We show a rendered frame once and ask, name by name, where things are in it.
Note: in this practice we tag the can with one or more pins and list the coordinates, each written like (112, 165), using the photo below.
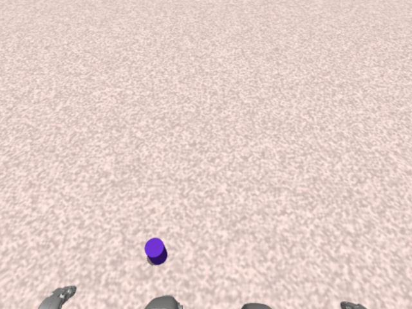
(156, 251)

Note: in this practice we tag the left robot hand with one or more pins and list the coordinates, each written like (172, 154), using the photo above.
(58, 298)

